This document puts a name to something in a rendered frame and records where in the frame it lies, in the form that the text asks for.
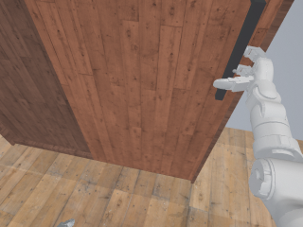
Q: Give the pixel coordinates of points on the handle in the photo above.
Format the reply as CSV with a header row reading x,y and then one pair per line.
x,y
247,30

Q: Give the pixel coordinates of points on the robot right hand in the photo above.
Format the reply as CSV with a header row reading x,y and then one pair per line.
x,y
262,69

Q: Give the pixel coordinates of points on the right robot forearm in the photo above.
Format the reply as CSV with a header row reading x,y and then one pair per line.
x,y
269,123

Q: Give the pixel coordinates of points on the robot right upper arm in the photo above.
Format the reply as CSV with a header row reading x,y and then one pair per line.
x,y
279,184

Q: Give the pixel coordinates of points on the wardrobe door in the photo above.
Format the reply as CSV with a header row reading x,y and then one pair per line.
x,y
33,104
139,74

